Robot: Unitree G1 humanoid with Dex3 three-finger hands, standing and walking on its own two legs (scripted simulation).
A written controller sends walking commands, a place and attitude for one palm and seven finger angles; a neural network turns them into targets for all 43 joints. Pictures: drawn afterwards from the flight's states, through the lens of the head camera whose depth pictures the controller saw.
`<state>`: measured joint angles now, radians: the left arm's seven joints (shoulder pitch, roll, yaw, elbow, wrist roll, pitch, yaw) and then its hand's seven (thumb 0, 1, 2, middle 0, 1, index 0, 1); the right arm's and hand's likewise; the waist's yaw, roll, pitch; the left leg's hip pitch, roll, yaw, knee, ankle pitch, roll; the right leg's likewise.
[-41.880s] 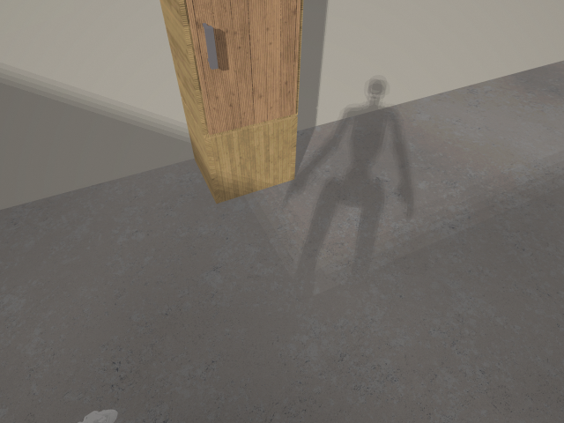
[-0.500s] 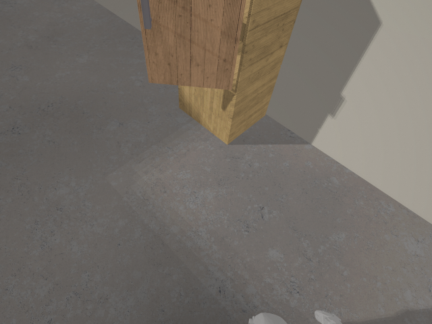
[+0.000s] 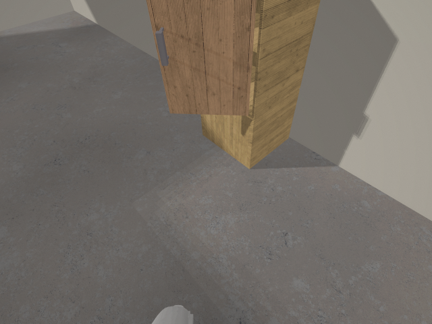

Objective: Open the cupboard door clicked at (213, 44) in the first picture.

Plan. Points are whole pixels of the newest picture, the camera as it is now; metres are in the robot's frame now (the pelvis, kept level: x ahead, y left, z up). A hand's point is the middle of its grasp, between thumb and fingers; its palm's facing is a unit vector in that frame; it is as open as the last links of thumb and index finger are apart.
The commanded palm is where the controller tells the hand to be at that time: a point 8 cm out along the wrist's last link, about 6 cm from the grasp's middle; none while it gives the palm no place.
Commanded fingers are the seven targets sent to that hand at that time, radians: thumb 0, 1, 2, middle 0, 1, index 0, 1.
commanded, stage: take the last steps up to it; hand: left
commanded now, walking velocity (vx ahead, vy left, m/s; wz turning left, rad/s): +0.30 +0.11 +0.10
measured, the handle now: (163, 46) +1.10 +0.26 +0.01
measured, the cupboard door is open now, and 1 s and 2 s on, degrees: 42 42 42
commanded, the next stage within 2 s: come to a stop and stand still in 1.26 s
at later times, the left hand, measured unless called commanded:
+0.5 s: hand (99, 320) +0.17 +0.28 -0.19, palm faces +0.11 -0.98 -0.17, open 7.3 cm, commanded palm none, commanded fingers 0.00 0.90 0.90 -0.20 -0.30 -0.20 -0.30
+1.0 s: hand (129, 245) +0.34 +0.25 -0.17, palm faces +0.06 -0.98 -0.21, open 7.1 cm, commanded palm none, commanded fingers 0.00 0.90 0.90 -0.20 -0.30 -0.20 -0.30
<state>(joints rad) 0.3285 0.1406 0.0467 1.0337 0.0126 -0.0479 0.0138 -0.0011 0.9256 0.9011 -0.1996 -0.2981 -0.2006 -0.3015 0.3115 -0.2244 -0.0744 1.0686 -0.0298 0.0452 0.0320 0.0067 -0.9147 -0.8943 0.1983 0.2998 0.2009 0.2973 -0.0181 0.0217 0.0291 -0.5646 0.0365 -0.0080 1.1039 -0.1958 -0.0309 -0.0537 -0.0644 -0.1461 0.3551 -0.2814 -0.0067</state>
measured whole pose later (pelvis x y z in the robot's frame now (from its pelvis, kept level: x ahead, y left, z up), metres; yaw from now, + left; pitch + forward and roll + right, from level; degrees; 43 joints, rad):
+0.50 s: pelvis +0.16 +0.10 -0.01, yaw +1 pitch -1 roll +1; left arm 0.26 0.16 0.06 1.06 0.02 -0.01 0.01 0.00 0.92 0.90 -0.20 -0.30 -0.20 -0.30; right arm 0.18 -0.16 -0.05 1.00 -0.02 -0.09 -0.02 -0.03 -0.95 -0.89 0.20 0.30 0.21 0.30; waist 0.03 -0.04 0.06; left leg -0.19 0.00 0.19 0.43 -0.22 0.06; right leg -0.53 -0.11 -0.07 1.15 -0.32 0.01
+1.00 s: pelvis +0.33 +0.07 +0.00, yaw +0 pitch +0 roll +0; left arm 0.29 0.16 0.06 1.07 0.01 -0.07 0.02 -0.01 0.95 0.90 -0.20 -0.30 -0.20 -0.30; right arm 0.27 -0.16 -0.05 1.10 -0.02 -0.01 0.01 0.01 -0.91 -0.89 0.20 0.30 0.20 0.30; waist -0.01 0.01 0.06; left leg -0.50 0.09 0.06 0.96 -0.28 -0.03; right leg -0.14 -0.02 -0.15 0.38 -0.24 -0.03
